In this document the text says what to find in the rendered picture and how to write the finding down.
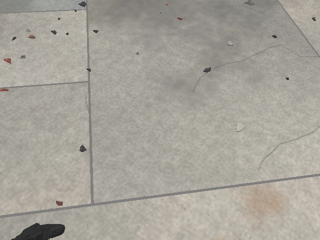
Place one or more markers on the robot left hand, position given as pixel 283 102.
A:
pixel 41 232

